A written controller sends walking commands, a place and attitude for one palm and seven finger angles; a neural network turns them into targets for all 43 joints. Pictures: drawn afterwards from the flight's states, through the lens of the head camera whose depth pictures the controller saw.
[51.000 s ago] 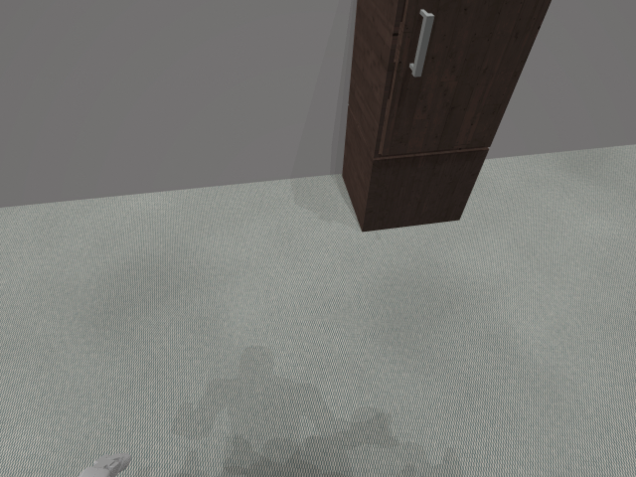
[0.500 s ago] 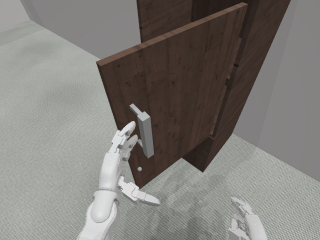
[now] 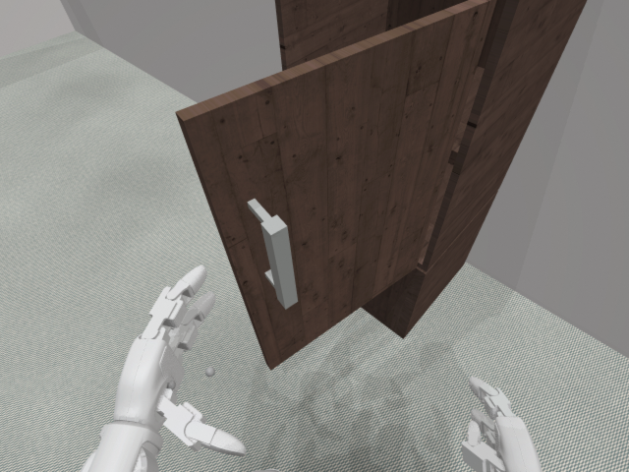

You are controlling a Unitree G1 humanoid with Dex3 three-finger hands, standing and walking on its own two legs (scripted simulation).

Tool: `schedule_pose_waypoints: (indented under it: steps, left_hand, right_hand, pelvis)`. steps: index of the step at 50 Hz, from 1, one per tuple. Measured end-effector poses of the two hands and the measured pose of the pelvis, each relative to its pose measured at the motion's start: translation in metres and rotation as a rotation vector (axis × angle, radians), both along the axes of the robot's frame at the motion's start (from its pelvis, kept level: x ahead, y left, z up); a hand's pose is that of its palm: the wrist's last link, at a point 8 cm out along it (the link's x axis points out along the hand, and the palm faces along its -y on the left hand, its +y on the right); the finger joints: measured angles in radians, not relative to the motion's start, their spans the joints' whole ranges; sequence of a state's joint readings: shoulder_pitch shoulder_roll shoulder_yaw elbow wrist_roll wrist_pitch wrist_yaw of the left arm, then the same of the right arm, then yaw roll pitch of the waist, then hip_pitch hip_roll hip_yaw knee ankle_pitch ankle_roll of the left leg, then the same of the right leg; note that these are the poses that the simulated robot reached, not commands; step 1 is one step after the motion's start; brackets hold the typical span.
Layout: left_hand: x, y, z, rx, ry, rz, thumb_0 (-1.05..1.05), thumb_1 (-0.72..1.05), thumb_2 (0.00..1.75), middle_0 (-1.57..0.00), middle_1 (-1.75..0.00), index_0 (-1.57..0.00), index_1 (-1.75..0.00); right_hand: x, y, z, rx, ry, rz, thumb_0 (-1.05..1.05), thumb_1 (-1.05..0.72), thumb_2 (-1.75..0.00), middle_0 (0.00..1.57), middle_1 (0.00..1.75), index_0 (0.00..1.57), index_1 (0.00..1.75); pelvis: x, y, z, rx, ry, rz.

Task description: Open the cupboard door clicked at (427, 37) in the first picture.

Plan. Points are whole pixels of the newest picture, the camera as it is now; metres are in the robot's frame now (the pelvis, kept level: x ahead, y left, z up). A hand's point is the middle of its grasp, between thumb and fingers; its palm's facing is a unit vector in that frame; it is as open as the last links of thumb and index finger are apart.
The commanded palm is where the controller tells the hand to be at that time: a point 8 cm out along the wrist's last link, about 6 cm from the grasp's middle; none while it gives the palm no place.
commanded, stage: draw the hand back to the body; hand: left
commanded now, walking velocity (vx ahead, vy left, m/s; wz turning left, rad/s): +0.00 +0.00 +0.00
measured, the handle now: (273, 256) +0.36 +0.09 +0.09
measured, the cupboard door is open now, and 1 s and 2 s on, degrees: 79 79 79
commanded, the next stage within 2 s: step back with the hand held close in 1.66 s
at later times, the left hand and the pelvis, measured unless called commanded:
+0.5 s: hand (152, 363) +0.20 +0.18 +0.11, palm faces +0.00 -1.00 -0.07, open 16.3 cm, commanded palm +0.18 +0.24 +0.13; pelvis +0.00 +0.02 +0.01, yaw +0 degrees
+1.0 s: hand (45, 331) +0.21 +0.26 +0.16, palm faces +0.32 -0.87 -0.38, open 12.5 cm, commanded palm +0.16 +0.30 +0.18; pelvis +0.01 +0.04 +0.04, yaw -1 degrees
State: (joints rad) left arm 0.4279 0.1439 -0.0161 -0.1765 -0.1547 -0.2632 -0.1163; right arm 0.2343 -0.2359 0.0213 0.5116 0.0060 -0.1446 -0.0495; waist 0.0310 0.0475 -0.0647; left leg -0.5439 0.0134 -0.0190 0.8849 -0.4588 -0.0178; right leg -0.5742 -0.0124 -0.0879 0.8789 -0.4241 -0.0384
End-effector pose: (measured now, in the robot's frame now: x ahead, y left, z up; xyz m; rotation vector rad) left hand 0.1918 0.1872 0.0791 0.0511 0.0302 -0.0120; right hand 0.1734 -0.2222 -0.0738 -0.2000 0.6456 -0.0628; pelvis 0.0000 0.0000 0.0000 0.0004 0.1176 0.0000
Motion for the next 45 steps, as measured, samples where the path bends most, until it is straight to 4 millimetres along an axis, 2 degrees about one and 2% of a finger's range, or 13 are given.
schedule_pose_waypoints:
  steps: [9,18,29,35,45]
  left_hand:
    - [0.005,-0.001,0.004,-0.012,-0.026,-0.03,-0.02,-0.5,0.3,-0.15,-0.3,-0.15,-0.3]
    - [0.002,0.031,0.029,0.018,-0.048,0.023,-0.02,-0.49,0.3,-0.15,-0.3,-0.15,-0.3]
    - [-0.013,0.056,0.046,0.024,-0.039,0.021,-0.02,-0.48,0.31,-0.15,-0.3,-0.15,-0.3]
    - [-0.017,0.077,0.065,0.198,-0.043,0.16,-0.02,-0.36,0.35,-0.16,-0.3,-0.15,-0.3]
    - [-0.022,0.101,0.088,0.314,-0.051,0.282,-0.01,-0.06,0.49,-0.17,-0.3,-0.17,-0.31]
  right_hand:
    - [-0.01,0.002,-0.001,0.001,-0.024,-0.02,0.02,-0.91,-0.9,0.2,0.3,0.2,0.3]
    - [-0.012,0.014,0.009,0.018,-0.05,-0.03,0.02,-0.91,-0.9,0.2,0.3,0.2,0.3]
    - [0.007,0.031,0.029,0.003,-0.126,0.007,0.02,-0.91,-0.9,0.2,0.3,0.2,0.3]
    - [0.012,0.042,0.038,-0.014,-0.112,0.014,0.02,-0.91,-0.9,0.2,0.3,0.2,0.3]
    - [0.007,0.052,0.039,-0.018,-0.033,0.018,0.02,-0.91,-0.9,0.2,0.3,0.2,0.3]
  pelvis:
    - [-0.005,0.004,-0.003,-0.002,0.001,-0.005]
    - [-0.001,0.012,0.005,-0.01,-0.034,-0.011]
    - [0.002,0.025,0.012,-0.022,-0.071,-0.002]
    - [0.005,0.029,0.022,-0.023,-0.109,-0.007]
    - [0.011,0.038,0.037,-0.02,-0.162,-0.017]
